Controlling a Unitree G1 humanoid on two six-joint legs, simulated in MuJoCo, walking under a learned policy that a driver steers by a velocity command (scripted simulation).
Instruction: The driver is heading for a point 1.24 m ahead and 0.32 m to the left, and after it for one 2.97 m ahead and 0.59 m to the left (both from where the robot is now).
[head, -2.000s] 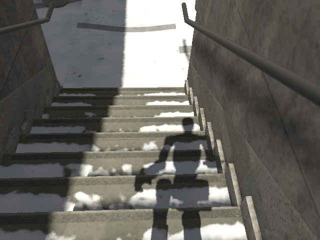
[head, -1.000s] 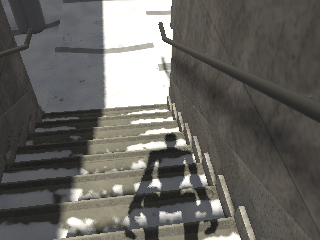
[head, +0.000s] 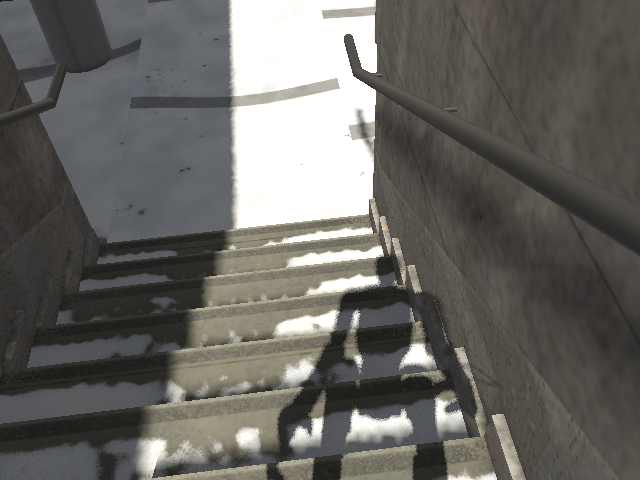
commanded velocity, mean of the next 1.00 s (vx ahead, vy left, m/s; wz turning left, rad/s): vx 0.50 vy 0.00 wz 0.00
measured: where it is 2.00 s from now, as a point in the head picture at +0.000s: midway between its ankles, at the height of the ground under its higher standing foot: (303, 389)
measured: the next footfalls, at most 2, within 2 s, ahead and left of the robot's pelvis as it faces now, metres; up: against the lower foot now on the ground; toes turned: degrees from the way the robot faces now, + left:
left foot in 0.08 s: +0.03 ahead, +0.13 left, +0.00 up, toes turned +1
right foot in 0.52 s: +0.29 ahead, +0.03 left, -0.15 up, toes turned -1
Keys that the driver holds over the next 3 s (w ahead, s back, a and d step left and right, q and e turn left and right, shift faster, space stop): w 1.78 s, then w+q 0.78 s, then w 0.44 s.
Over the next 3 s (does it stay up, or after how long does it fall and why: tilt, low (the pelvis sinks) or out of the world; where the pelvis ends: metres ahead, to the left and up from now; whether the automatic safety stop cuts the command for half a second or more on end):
stays up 1.49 0.25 -0.77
